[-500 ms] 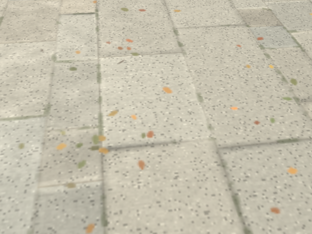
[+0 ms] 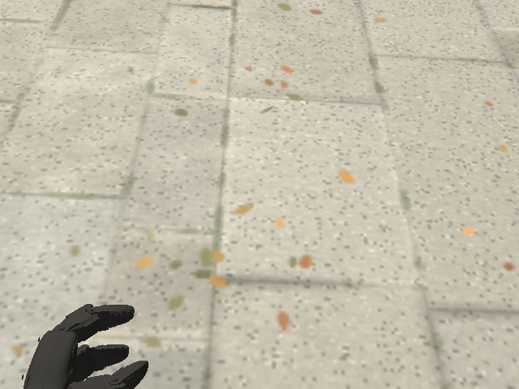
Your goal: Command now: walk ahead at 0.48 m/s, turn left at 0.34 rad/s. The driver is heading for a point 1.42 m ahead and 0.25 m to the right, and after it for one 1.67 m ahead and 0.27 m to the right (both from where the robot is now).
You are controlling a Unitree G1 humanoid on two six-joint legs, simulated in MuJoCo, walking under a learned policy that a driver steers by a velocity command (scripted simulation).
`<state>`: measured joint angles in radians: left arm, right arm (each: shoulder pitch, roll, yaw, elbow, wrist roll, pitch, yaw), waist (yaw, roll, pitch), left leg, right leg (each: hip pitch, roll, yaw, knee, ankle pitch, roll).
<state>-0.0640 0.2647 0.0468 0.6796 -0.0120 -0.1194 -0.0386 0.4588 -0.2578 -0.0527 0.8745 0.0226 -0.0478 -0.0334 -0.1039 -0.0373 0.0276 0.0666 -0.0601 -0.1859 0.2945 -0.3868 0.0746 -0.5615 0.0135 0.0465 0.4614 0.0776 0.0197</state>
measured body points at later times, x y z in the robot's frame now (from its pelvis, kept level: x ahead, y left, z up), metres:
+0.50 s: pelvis +0.30 +0.01 +0.00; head +0.33 +0.02 +0.45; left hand +0.27 +0.30 -0.13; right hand +0.55 -0.21 -0.06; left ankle +0.44 +0.14 -0.73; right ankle +0.18 -0.13 -0.73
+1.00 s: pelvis +0.56 -0.01 -0.01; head +0.59 -0.04 +0.44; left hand +0.85 +0.13 -0.08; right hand +0.47 -0.30 -0.14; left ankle +0.44 +0.14 -0.73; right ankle +0.66 -0.16 -0.72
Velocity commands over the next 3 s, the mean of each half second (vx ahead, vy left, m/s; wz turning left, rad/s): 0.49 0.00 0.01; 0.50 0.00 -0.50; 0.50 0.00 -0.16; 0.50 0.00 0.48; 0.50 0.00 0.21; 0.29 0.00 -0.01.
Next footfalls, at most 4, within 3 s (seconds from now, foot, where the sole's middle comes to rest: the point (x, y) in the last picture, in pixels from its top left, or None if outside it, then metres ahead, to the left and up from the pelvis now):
0.06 right None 0.22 -0.12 -0.77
0.52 left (174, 386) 0.48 0.14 -0.77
1.04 right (288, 298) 0.70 -0.17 -0.77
1.56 left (253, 193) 1.07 -0.11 -0.77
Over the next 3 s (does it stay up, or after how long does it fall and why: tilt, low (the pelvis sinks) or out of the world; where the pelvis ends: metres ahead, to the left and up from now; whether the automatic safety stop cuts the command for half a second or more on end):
stays up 1.60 -0.22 0.00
